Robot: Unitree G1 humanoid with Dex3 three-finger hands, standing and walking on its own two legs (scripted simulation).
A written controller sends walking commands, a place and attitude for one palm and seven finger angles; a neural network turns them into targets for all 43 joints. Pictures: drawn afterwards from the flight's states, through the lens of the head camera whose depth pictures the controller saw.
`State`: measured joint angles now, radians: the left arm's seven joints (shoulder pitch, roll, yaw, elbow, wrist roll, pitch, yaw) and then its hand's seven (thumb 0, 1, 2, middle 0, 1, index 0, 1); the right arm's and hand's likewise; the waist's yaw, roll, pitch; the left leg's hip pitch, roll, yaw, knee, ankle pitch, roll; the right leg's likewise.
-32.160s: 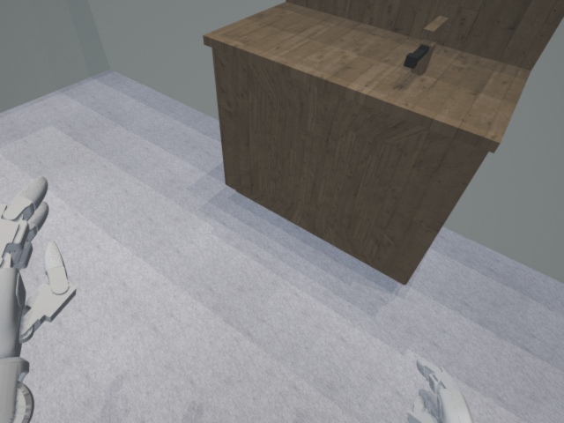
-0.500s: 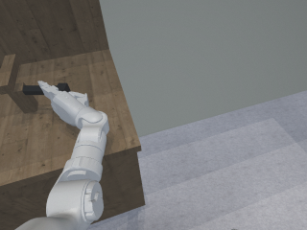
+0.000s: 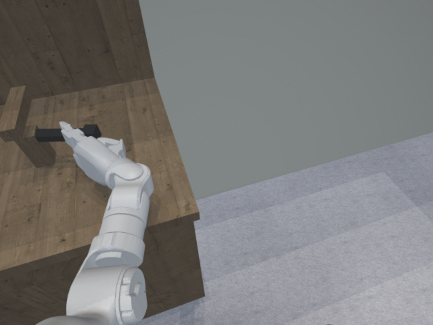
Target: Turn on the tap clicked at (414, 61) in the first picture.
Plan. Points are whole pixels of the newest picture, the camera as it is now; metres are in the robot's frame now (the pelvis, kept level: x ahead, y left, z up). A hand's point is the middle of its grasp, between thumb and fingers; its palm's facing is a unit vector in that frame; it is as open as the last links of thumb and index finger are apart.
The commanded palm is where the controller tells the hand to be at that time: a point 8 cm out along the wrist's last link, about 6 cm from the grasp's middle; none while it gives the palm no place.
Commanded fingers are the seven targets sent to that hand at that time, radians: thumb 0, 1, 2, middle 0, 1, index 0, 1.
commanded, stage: lift the hand up off the lever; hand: left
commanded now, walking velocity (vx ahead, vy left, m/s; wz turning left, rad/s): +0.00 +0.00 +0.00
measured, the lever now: (91, 134) +0.45 +0.26 +0.12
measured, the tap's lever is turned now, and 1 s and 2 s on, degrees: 73 73 73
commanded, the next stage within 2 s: draw the hand back beside the body in 1.88 s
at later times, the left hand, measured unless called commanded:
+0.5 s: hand (111, 145) +0.40 +0.20 +0.13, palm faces +0.81 -0.57 -0.11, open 7.8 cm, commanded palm +0.35 +0.22 +0.14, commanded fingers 0.00 0.90 0.90 -0.15 -0.15 -0.15 -0.15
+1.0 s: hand (108, 137) +0.41 +0.21 +0.15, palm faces +0.82 -0.56 -0.10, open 7.8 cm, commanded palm +0.35 +0.22 +0.16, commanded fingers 0.00 0.90 0.90 -0.15 -0.15 -0.15 -0.15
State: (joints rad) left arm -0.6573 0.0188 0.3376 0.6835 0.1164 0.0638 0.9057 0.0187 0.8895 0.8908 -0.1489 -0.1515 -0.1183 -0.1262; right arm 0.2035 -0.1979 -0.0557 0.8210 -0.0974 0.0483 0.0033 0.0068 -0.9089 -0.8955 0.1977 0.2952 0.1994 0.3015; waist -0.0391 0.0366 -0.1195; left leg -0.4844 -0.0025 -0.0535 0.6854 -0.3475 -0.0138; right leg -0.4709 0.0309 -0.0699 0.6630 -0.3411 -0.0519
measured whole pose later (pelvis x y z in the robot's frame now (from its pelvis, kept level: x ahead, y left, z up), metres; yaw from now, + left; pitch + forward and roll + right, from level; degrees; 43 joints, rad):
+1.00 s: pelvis +0.00 +0.00 +0.01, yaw +0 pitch +4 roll +0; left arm -0.62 0.01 0.31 0.51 0.08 0.23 0.87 0.01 0.90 0.90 -0.14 -0.15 -0.16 -0.15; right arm 0.14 -0.19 -0.04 0.84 -0.07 0.04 -0.03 0.01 -0.91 -0.90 0.20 0.30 0.20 0.30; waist 0.00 0.04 -0.10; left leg -0.36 0.00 -0.05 0.58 -0.30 -0.02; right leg -0.35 0.03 -0.06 0.57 -0.30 -0.05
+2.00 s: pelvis +0.00 +0.00 +0.02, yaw +0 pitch +1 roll +0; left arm -0.58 -0.01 0.24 0.35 0.05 0.37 0.85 0.01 0.90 0.90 -0.15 -0.15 -0.16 -0.15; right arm 0.07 -0.19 -0.02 0.85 -0.04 0.04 -0.05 0.01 -0.91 -0.90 0.20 0.30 0.20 0.30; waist 0.04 0.04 -0.07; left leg -0.26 0.00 -0.04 0.50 -0.26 -0.01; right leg -0.25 0.03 -0.06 0.49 -0.26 -0.05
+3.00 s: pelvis -0.02 +0.02 +0.03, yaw -3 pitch -6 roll +0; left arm 0.27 0.30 0.22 -0.27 -0.06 -0.14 0.13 0.01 0.90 0.90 -0.19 -0.28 -0.20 -0.28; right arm 0.15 -0.22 -0.01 0.71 -0.02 -0.06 -0.05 0.01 -0.91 -0.90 0.20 0.30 0.20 0.30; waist 0.07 0.06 0.06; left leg -0.04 -0.01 0.01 0.34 -0.19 0.01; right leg -0.04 0.03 -0.01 0.31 -0.16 -0.02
